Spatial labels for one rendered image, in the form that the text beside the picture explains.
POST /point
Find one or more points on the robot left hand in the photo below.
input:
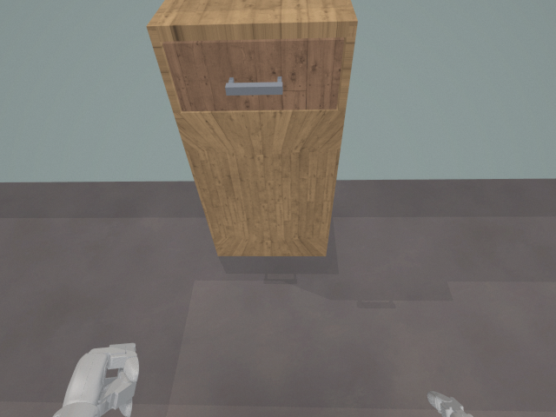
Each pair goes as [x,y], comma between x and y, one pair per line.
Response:
[88,382]

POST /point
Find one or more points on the handle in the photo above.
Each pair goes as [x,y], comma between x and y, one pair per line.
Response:
[249,89]

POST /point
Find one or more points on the robot right hand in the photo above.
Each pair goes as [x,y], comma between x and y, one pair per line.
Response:
[447,407]

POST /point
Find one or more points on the drawer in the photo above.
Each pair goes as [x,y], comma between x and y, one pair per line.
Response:
[310,70]

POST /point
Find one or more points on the cabinet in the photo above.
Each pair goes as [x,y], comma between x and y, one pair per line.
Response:
[266,178]

